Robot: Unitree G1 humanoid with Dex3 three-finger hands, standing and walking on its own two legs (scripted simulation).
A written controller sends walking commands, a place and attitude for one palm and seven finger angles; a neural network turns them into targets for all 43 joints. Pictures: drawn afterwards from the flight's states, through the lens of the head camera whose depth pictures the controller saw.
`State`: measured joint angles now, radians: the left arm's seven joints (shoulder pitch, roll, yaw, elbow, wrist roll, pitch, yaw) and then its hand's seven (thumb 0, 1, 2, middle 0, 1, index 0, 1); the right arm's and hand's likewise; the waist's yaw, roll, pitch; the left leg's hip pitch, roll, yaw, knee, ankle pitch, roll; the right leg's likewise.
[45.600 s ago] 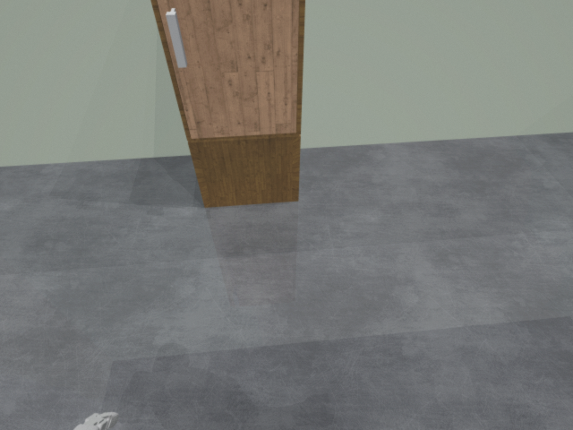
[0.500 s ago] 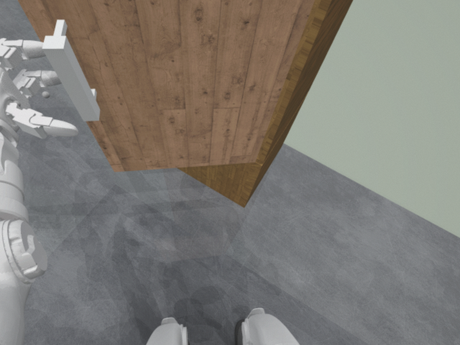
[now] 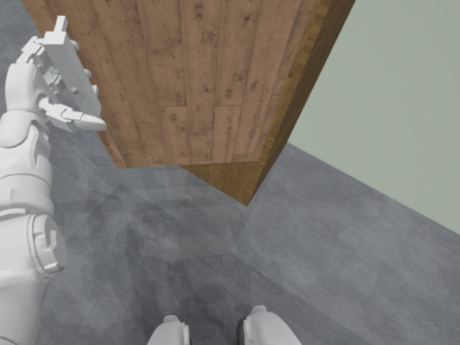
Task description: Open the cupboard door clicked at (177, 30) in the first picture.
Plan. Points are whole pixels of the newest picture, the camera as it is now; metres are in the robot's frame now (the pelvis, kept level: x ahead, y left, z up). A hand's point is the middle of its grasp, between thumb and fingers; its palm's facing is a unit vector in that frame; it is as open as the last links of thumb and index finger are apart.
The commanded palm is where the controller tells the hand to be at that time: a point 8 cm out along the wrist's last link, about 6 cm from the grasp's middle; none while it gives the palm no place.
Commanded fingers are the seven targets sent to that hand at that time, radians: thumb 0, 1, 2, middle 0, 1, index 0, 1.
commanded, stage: slide the fingers in behind the handle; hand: left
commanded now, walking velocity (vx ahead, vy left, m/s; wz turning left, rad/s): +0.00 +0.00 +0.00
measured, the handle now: (78, 70) +0.56 +0.22 +0.10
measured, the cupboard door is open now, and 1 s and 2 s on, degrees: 38 37 43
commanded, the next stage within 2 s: close the thumb around the handle in 0.74 s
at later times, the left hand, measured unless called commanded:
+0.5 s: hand (90, 89) +0.52 +0.19 +0.09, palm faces +0.03 -1.00 +0.00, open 13.8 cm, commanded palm +0.49 +0.24 +0.10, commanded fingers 0.00 -0.50 0.30 -0.30 -1.20 -0.30 -1.20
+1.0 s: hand (91, 90) +0.51 +0.19 +0.09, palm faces +0.04 -1.00 +0.00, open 13.3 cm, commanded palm +0.49 +0.24 +0.10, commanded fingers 0.00 0.00 0.52 -0.34 -1.25 -0.34 -1.25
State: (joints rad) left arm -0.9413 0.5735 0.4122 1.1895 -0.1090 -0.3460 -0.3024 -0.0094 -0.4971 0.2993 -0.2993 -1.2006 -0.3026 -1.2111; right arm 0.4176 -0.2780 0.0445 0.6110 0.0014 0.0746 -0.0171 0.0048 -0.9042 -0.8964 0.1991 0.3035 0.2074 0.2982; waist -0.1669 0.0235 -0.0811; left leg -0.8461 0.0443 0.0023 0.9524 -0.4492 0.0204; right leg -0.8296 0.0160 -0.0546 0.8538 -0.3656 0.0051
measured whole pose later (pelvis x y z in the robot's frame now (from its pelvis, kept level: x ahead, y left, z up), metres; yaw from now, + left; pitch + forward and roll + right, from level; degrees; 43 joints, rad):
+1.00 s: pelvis +0.00 +0.00 +0.00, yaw +0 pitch +19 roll -3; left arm -0.93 0.51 0.39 1.19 -0.10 -0.36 -0.22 -0.01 -0.39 0.34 -0.31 -1.21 -0.31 -1.21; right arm 0.42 -0.27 0.04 0.62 0.00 0.07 -0.01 0.01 -0.90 -0.90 0.20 0.30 0.21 0.30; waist -0.17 0.03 -0.09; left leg -0.83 0.04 0.01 0.94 -0.45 0.02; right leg -0.82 0.01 -0.05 0.86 -0.37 0.00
